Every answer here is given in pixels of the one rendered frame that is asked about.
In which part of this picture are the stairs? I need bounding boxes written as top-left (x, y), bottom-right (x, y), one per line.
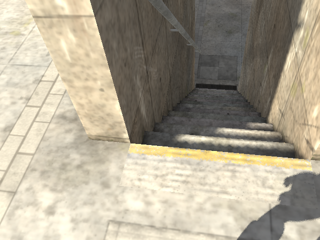
top-left (142, 88), bottom-right (295, 159)

